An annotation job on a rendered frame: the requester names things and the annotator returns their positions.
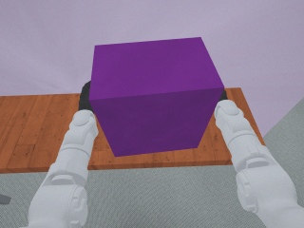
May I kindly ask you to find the robot left forearm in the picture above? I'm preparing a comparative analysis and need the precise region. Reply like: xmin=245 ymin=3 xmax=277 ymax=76
xmin=28 ymin=109 xmax=99 ymax=224

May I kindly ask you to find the robot right hand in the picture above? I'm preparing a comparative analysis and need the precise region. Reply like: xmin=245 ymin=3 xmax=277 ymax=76
xmin=218 ymin=89 xmax=228 ymax=102

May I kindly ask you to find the right robot upper arm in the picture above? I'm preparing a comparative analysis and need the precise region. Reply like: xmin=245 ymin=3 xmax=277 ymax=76
xmin=236 ymin=164 xmax=304 ymax=228

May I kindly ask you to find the robot right forearm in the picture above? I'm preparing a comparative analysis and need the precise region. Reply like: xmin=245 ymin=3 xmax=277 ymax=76
xmin=214 ymin=100 xmax=297 ymax=202

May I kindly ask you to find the carton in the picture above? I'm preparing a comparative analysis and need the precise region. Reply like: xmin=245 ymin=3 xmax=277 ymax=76
xmin=88 ymin=37 xmax=224 ymax=158

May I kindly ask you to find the robot left hand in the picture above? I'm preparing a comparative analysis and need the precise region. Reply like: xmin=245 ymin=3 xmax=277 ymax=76
xmin=78 ymin=81 xmax=95 ymax=114

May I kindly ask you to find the table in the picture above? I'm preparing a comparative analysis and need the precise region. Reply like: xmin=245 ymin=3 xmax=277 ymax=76
xmin=0 ymin=87 xmax=266 ymax=205

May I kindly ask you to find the left robot upper arm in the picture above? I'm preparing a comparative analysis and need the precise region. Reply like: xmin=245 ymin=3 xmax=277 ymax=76
xmin=19 ymin=184 xmax=88 ymax=228

